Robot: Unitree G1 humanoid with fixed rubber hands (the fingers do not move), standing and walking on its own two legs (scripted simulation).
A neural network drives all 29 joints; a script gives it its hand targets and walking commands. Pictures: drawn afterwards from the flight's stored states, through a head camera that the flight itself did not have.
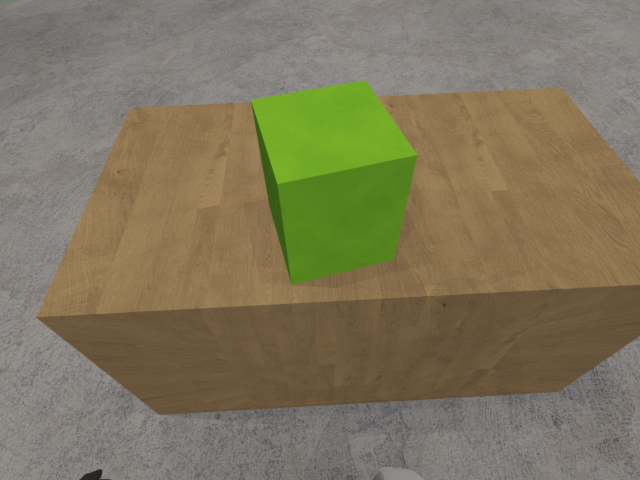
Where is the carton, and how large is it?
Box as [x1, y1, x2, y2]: [251, 80, 416, 284]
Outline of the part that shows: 365,80 251,100 269,205 291,284 393,259 416,154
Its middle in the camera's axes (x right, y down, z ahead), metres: +0.02 -0.09 +0.69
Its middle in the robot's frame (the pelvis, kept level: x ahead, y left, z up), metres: +0.58 -0.02 -0.01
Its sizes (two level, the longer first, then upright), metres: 0.210 0.200 0.250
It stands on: a pedestal, 0.63 m high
